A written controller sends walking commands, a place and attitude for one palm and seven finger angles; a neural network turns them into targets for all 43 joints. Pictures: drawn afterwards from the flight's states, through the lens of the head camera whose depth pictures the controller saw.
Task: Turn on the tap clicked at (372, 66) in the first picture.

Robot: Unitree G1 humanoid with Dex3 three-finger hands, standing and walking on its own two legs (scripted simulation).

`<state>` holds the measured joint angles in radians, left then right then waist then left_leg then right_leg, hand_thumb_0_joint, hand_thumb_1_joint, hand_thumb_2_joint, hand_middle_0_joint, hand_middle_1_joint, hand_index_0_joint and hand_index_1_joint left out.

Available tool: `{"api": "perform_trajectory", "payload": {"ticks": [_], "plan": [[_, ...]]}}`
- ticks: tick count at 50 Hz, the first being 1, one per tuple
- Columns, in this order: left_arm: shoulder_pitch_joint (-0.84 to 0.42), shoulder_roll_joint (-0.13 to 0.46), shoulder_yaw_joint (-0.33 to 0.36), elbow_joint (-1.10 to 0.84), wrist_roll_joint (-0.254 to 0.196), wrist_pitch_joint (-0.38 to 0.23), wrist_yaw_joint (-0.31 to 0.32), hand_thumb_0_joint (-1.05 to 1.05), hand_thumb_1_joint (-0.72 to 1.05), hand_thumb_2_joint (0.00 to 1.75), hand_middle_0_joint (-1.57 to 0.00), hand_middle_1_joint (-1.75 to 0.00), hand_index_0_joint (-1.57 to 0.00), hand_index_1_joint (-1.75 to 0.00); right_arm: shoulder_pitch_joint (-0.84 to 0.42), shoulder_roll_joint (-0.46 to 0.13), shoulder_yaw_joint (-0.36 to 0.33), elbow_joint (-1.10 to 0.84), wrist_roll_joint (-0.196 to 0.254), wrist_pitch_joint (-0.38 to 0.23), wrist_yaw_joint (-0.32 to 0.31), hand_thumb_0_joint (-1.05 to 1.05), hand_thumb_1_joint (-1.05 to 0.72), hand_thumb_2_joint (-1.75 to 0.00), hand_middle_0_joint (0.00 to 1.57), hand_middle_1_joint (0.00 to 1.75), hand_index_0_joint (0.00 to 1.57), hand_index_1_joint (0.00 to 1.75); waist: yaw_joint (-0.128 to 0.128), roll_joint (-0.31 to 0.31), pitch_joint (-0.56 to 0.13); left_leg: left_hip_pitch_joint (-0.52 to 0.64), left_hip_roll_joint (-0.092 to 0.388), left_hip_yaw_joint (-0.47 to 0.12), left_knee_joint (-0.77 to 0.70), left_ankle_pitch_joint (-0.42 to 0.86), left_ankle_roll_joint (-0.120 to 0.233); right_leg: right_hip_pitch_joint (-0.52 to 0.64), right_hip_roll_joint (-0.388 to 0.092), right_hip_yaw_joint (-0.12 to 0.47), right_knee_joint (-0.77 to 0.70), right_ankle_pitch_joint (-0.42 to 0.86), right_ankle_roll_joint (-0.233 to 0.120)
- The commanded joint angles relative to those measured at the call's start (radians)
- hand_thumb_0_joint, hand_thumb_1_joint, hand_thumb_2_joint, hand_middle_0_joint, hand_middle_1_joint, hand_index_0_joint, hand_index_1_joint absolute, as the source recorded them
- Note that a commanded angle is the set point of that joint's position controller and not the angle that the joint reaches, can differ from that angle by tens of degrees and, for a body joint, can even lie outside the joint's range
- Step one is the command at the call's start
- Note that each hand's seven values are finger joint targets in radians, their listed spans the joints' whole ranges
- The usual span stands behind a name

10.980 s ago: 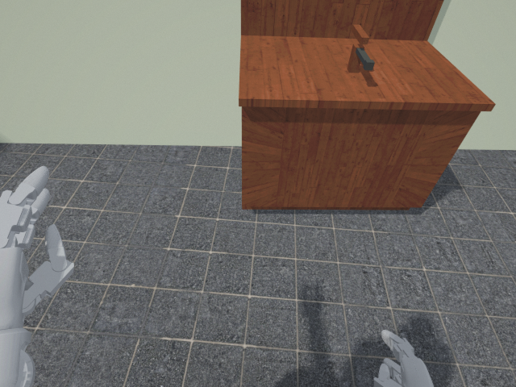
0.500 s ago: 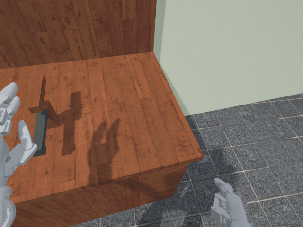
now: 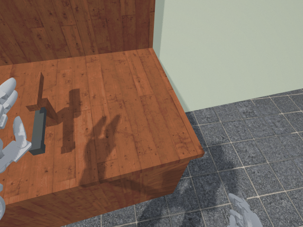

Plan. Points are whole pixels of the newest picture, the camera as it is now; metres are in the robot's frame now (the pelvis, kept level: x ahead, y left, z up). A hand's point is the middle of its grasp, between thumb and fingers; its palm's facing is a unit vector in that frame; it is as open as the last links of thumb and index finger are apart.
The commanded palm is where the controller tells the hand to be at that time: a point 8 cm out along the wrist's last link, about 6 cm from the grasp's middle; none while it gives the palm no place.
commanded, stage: look again from close up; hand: left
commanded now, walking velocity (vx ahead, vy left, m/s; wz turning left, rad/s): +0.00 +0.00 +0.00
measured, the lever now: (37, 147) +0.29 +0.32 +0.02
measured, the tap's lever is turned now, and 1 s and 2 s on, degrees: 0 0 0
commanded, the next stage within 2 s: come to a stop and stand still in 0.20 s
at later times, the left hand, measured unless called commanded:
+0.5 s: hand out of the picture +0.19 +0.29 +0.16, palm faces +0.40 -0.84 -0.36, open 7.4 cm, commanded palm +0.13 +0.31 +0.18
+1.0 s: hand out of the picture +0.21 +0.30 +0.19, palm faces +0.47 -0.80 -0.37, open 7.4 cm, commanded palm +0.14 +0.30 +0.18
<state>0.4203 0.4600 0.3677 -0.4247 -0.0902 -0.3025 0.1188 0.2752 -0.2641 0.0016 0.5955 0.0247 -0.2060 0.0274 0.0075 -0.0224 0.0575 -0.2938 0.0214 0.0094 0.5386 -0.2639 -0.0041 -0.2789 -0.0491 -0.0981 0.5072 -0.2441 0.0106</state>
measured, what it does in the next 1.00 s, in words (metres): stands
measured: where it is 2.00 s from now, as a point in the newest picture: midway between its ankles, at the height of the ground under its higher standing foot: outside the picture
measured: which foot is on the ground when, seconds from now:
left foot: down 0.00-1.00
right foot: down 0.00-1.00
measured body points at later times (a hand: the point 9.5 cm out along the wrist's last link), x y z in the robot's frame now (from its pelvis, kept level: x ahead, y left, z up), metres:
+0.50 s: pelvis -0.02 +0.03 +0.00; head +0.03 +0.06 +0.45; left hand +0.16 +0.34 +0.18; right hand +0.20 -0.16 -0.06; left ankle +0.01 +0.12 -0.74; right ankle +0.01 -0.13 -0.74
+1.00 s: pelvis -0.02 +0.02 +0.00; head +0.01 +0.04 +0.45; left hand +0.18 +0.34 +0.21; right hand +0.16 -0.20 -0.07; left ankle +0.01 +0.12 -0.74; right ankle +0.01 -0.13 -0.74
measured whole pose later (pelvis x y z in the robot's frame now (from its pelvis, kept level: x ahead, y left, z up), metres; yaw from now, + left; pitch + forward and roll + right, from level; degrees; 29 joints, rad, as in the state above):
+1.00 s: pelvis -0.02 +0.02 +0.00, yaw +0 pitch -1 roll -1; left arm 0.23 0.43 0.44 -0.33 -0.05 -0.30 0.08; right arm 0.21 -0.22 0.01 0.62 0.01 -0.21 0.01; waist 0.07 -0.02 0.08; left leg -0.28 0.00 0.02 0.51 -0.22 0.02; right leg -0.25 -0.06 -0.08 0.44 -0.17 0.03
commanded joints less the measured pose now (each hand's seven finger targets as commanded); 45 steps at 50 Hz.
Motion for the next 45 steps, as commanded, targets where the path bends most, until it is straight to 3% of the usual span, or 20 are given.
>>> {"api": "perform_trajectory", "payload": {"ticks": [1, 2, 5, 11, 14, 16, 17, 20, 21, 22, 25, 28, 31, 32, 34, 41, 42, 43, 44, 45], "plan": [[-0.079, 0.274, 0.221, -0.235, -0.021, -0.09, 0.031, 0.0, 0.9, 0.9, -0.2, -0.3, -0.2, -0.3, -0.091, -0.128, -0.043, -0.127, -0.004, -0.068, -0.011, 0.0, -0.9, -0.9, 0.2, 0.3, 0.2, 0.3, 0.034, 0.044, -0.174, 0.028, -0.005, -0.081, -0.07, 0.146, 0.008, 0.094, -0.057, 0.078, -0.072, 0.164, -0.032], [-0.087, 0.233, 0.188, -0.219, -0.012, -0.094, 0.028, 0.0, 0.9, 0.9, -0.2, -0.3, -0.2, -0.3, -0.075, -0.121, -0.044, -0.109, -0.012, -0.066, -0.018, 0.0, -0.9, -0.9, 0.2, 0.3, 0.2, 0.3, 0.031, 0.065, -0.159, 0.005, 0.004, -0.086, -0.088, 0.156, 0.008, 0.116, -0.061, 0.064, -0.063, 0.177, -0.031], [-0.107, 0.214, 0.151, -0.231, -0.008, -0.09, 0.025, 0.0, 0.9, 0.9, -0.2, -0.3, -0.2, -0.3, -0.073, -0.122, -0.043, -0.102, -0.01, -0.078, -0.01, 0.0, -0.9, -0.9, 0.2, 0.3, 0.2, 0.3, 0.036, 0.136, -0.173, 0.007, 0.008, -0.098, -0.091, 0.193, 0.011, 0.138, -0.062, 0.055, -0.043, 0.2, -0.029], [-0.071, 0.163, 0.11, -0.26, -0.008, -0.068, 0.012, 0.0, 0.9, 0.9, -0.2, -0.3, -0.2, -0.3, -0.109, -0.121, -0.05, -0.097, -0.002, -0.084, 0.001, 0.0, -0.9, -0.9, 0.2, 0.3, 0.2, 0.3, 0.033, 0.136, -0.199, 0.075, 0.042, -0.136, -0.115, 0.308, 0.005, 0.108, -0.047, 0.043, -0.005, 0.172, -0.017], [-0.081, 0.148, 0.114, -0.226, -0.01, -0.067, 0.003, 0.0, 0.9, 0.9, -0.2, -0.3, -0.2, -0.3, -0.105, -0.107, -0.055, -0.099, -0.008, -0.068, 0.001, 0.0, -0.9, -0.9, 0.2, 0.3, 0.2, 0.3, 0.031, 0.077, -0.162, 0.014, 0.042, -0.136, -0.136, 0.222, -0.008, 0.116, -0.057, 0.037, -0.039, 0.14, -0.015], [-0.072, 0.161, 0.139, -0.197, -0.015, -0.058, -0.001, 0.0, 0.9, 0.9, -0.2, -0.3, -0.2, -0.3, -0.142, -0.11, -0.057, -0.11, 0.0, -0.061, -0.001, 0.0, -0.9, -0.9, 0.2, 0.3, 0.2, 0.3, 0.028, 0.096, -0.157, 0.029, 0.044, -0.143, -0.162, 0.152, -0.004, 0.095, -0.053, 0.051, -0.043, 0.102, -0.017], [-0.072, 0.123, 0.111, -0.195, -0.014, -0.065, -0.008, 0.0, 0.9, 0.9, -0.2, -0.3, -0.2, -0.3, -0.113, -0.092, -0.054, -0.107, -0.007, -0.054, -0.005, 0.0, -0.9, -0.9, 0.2, 0.3, 0.2, 0.3, 0.028, 0.076, -0.159, 0.001, 0.046, -0.14, -0.169, 0.135, -0.009, 0.119, -0.054, 0.033, -0.051, 0.102, -0.015], [-0.089, 0.141, 0.122, -0.207, -0.025, -0.064, -0.019, 0.0, 0.9, 0.9, -0.2, -0.3, -0.2, -0.3, -0.14, -0.085, -0.052, -0.122, -0.005, -0.053, -0.008, 0.0, -0.9, -0.9, 0.2, 0.3, 0.2, 0.3, 0.023, 0.061, -0.147, -0.002, 0.033, -0.139, -0.168, 0.066, -0.009, 0.106, -0.064, 0.044, -0.082, 0.075, -0.017], [-0.078, 0.159, 0.142, -0.21, -0.024, -0.058, -0.018, 0.0, 0.9, 0.9, -0.2, -0.3, -0.2, -0.3, -0.165, -0.093, -0.054, -0.128, 0.001, -0.053, -0.01, 0.0, -0.9, -0.9, 0.2, 0.3, 0.2, 0.3, 0.024, 0.096, -0.166, 0.028, 0.036, -0.145, -0.177, 0.08, -0.007, 0.104, -0.055, 0.051, -0.074, 0.076, -0.018], [-0.076, 0.125, 0.112, -0.216, -0.025, -0.063, -0.024, 0.0, 0.9, 0.9, -0.2, -0.3, -0.2, -0.3, -0.137, -0.08, -0.05, -0.128, -0.006, -0.05, -0.012, 0.0, -0.9, -0.9, 0.2, 0.3, 0.2, 0.3, 0.024, 0.099, -0.168, 0.008, 0.039, -0.145, -0.181, 0.088, -0.01, 0.124, -0.057, 0.036, -0.078, 0.085, -0.015], [-0.087, 0.133, 0.108, -0.24, -0.031, -0.057, -0.029, 0.0, 0.9, 0.9, -0.2, -0.3, -0.2, -0.3, -0.148, -0.081, -0.05, -0.138, -0.001, -0.056, -0.014, 0.0, -0.9, -0.9, 0.2, 0.3, 0.2, 0.3, 0.021, 0.085, -0.161, 0.011, 0.026, -0.146, -0.166, 0.102, -0.014, 0.125, -0.065, 0.045, -0.095, 0.094, -0.015], [-0.091, 0.135, 0.104, -0.245, -0.033, -0.052, -0.028, 0.0, 0.9, 0.9, -0.2, -0.3, -0.2, -0.3, -0.153, -0.084, -0.05, -0.147, 0.003, -0.056, -0.018, 0.0, -0.9, -0.9, 0.2, 0.3, 0.2, 0.3, 0.022, 0.12, -0.156, 0.014, 0.032, -0.154, -0.18, 0.099, -0.017, 0.124, -0.062, 0.042, -0.094, 0.078, -0.011], [-0.079, 0.163, 0.133, -0.228, -0.032, -0.042, -0.024, 0.0, 0.9, 0.9, -0.2, -0.3, -0.2, -0.3, -0.171, -0.087, -0.052, -0.145, 0.012, -0.057, -0.022, 0.0, -0.9, -0.9, 0.2, 0.3, 0.2, 0.3, 0.021, 0.103, -0.152, 0.026, 0.026, -0.156, -0.18, 0.075, -0.013, 0.115, -0.063, 0.05, -0.112, 0.061, -0.011], [-0.073, 0.123, 0.101, -0.219, -0.034, -0.046, -0.028, 0.0, 0.9, 0.9, -0.2, -0.3, -0.2, -0.3, -0.146, -0.077, -0.049, -0.141, 0.005, -0.054, -0.024, 0.0, -0.9, -0.9, 0.2, 0.3, 0.2, 0.3, 0.022, 0.082, -0.153, 0.009, 0.026, -0.15, -0.177, 0.074, -0.009, 0.13, -0.066, 0.038, -0.12, 0.072, -0.009], [-0.083, 0.137, 0.108, -0.242, -0.038, -0.048, -0.029, 0.0, 0.9, 0.9, -0.2, -0.3, -0.2, -0.3, -0.145, -0.086, -0.054, -0.145, 0.01, -0.061, -0.026, 0.0, -0.9, -0.9, 0.2, 0.3, 0.2, 0.3, 0.021, 0.077, -0.154, 0.016, 0.02, -0.158, -0.168, 0.095, -0.014, 0.13, -0.071, 0.042, -0.119, 0.08, -0.011], [-0.015, 0.173, 0.149, -0.244, -0.041, -0.036, -0.023, 0.0, 0.9, 0.9, -0.2, -0.3, -0.2, -0.3, -0.173, -0.091, -0.06, -0.146, 0.022, -0.064, -0.027, 0.0, -0.9, -0.9, 0.2, 0.3, 0.2, 0.3, 0.024, 0.096, -0.172, 0.055, 0.021, -0.16, -0.162, 0.152, -0.013, 0.132, -0.073, 0.043, -0.118, 0.092, -0.009], [-0.009, 0.131, 0.116, -0.239, -0.044, -0.04, -0.027, 0.0, 0.9, 0.9, -0.2, -0.3, -0.2, -0.3, -0.152, -0.081, -0.057, -0.143, 0.014, -0.059, -0.027, 0.0, -0.9, -0.9, 0.2, 0.3, 0.2, 0.3, 0.026, 0.067, -0.17, 0.036, 0.021, -0.152, -0.162, 0.136, -0.009, 0.145, -0.075, 0.032, -0.125, 0.093, -0.007], [-1.011, 0.846, 0.651, -0.529, 0.157, -0.121, -0.033, 0.0, 0.9, 0.9, -0.2, -0.3, -0.2, -0.3, -0.061, -0.097, -0.041, -0.113, -0.061, -0.076, -0.042, 0.0, -0.9, -0.9, 0.2, 0.3, 0.2, 0.3, 0.055, 0.032, -0.16, -0.014, 0.056, -0.024, -0.014, 0.085, 0.023, 0.048, -0.068, 0.151, -0.135, 0.047, -0.044], [-0.44, 0.206, 0.22, 0.021, 0.066, -0.076, -0.072, 0.0, 0.9, 0.9, -0.2, -0.3, -0.2, -0.3, -0.089, 0.03, -0.003, -0.059, -0.034, -0.065, -0.054, 0.0, -0.9, -0.9, 0.2, 0.3, 0.2, 0.3, 0.02, -0.057, -0.23, 0.051, 0.002, -0.026, -0.092, 0.057, 0.024, 0.062, -0.093, 0.109, -0.151, 0.04, -0.062], [-0.245, 0.14, 0.158, 0.05, 0.055, -0.059, -0.069, 0.0, 0.9, 0.9, -0.2, -0.3, -0.2, -0.3, -0.048, -0.067, -0.044, -0.117, -0.022, -0.082, -0.053, 0.0, -0.9, -0.9, 0.2, 0.3, 0.2, 0.3, 0.052, 0.072, -0.217, 0.103, -0.01, -0.003, -0.081, 0.046, -0.003, 0.072, -0.066, 0.206, -0.183, 0.031, -0.063]]}}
